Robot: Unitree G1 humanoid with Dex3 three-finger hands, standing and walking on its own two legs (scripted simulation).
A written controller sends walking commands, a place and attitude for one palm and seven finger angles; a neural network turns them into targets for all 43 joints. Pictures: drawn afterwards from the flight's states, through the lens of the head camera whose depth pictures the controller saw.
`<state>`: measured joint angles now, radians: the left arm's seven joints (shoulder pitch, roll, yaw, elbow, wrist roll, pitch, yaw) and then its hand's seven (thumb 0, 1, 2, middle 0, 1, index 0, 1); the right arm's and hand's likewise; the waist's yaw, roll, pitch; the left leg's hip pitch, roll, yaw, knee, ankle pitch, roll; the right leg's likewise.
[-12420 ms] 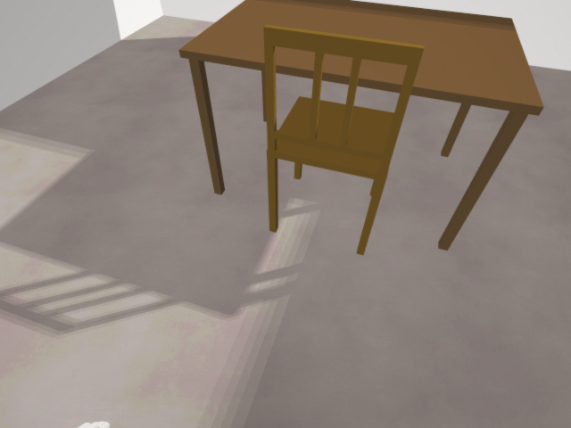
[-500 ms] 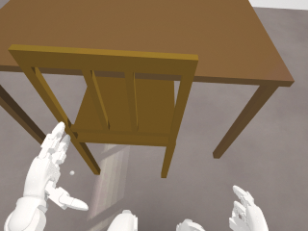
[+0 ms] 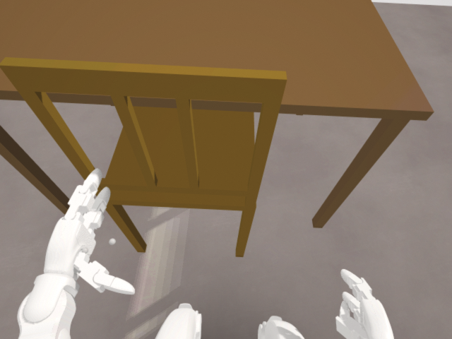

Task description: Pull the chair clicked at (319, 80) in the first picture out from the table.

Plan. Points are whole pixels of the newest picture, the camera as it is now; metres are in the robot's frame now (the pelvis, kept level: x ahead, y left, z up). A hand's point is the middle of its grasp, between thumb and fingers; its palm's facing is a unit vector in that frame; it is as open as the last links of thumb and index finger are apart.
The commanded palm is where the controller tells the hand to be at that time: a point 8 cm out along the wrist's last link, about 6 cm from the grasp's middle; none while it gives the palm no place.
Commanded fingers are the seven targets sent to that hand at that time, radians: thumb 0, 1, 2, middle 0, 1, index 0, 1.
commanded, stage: aim the fingers beside a spindle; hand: left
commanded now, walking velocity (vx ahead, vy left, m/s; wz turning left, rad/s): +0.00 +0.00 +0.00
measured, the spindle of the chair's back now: (139, 147) +0.48 +0.21 +0.01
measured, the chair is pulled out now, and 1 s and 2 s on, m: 0.00 0.00 0.00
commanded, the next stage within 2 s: push the fingers through the gap in 1.66 s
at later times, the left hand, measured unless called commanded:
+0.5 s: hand (125, 223) +0.30 +0.19 +0.02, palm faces -0.02 -1.00 -0.05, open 16.9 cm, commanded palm +0.29 +0.25 +0.02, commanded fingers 0.00 -0.50 0.30 -0.06 -0.08 -0.06 -0.08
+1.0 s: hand (138, 214) +0.33 +0.18 +0.00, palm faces -0.03 -1.00 -0.04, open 16.9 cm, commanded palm +0.32 +0.23 +0.00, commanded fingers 0.00 -0.50 0.30 -0.06 -0.08 -0.06 -0.08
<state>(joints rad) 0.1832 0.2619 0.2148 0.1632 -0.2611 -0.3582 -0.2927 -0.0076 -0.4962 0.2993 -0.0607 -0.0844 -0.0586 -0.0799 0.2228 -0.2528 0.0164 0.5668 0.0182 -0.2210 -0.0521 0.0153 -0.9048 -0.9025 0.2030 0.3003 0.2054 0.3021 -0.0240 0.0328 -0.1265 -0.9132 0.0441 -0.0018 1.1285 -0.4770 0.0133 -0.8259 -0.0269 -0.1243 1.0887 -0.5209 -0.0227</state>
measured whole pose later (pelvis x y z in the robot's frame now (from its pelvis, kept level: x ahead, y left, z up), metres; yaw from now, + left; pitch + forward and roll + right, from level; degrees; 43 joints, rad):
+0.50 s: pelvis +0.00 +0.00 -0.01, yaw -1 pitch +18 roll -2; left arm 0.00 0.27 0.24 0.32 -0.24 -0.38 -0.28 -0.01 -0.50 0.30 -0.06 -0.08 -0.06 -0.08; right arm 0.23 -0.26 0.01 0.58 0.01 -0.19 -0.05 0.01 -0.91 -0.90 0.20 0.30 0.20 0.30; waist -0.04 0.03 -0.13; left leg -1.01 0.05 0.00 1.18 -0.49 0.01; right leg -0.93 -0.02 -0.12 1.15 -0.54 -0.03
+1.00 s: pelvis -0.01 +0.01 -0.03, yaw -1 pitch +20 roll -3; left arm -0.11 0.24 0.20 0.39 -0.19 -0.40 -0.21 -0.01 -0.50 0.30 -0.06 -0.08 -0.06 -0.08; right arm 0.22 -0.26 0.01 0.58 0.00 -0.14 -0.03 0.01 -0.91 -0.90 0.20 0.30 0.21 0.30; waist -0.04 0.03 -0.15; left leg -1.09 0.04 0.01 1.25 -0.51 0.03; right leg -1.01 -0.03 -0.10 1.22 -0.55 -0.02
